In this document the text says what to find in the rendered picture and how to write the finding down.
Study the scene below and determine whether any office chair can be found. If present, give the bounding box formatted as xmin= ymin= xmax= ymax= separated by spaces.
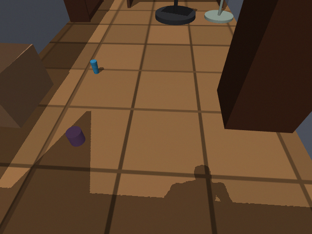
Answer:
xmin=155 ymin=0 xmax=195 ymax=25

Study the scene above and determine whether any bookshelf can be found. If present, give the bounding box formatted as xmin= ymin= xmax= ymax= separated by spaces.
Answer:
xmin=64 ymin=0 xmax=104 ymax=22

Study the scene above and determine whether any coat stand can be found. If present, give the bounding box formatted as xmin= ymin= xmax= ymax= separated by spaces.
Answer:
xmin=204 ymin=0 xmax=234 ymax=23

